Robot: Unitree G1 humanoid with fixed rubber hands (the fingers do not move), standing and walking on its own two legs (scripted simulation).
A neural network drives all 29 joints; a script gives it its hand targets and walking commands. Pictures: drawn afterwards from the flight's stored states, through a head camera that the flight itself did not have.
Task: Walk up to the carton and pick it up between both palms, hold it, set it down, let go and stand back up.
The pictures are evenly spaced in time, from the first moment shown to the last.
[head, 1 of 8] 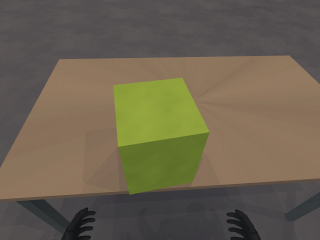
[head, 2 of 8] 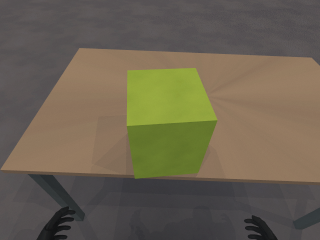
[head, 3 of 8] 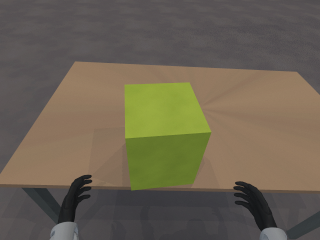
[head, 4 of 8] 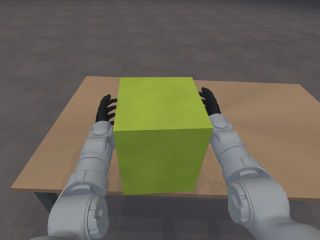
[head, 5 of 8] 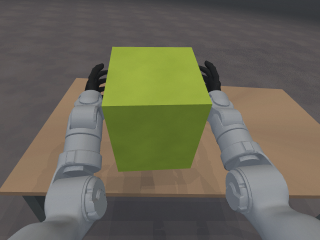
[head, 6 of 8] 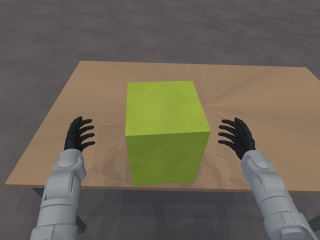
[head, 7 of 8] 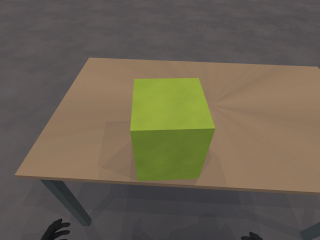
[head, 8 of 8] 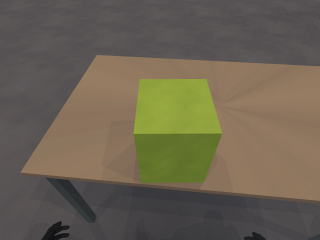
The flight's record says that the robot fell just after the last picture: no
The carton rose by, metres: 0.23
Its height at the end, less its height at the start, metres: +0.00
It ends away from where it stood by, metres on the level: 0.02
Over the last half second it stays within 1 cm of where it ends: yes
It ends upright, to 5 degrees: yes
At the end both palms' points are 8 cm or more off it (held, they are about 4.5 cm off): yes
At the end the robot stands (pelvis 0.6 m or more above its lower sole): yes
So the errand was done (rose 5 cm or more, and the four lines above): yes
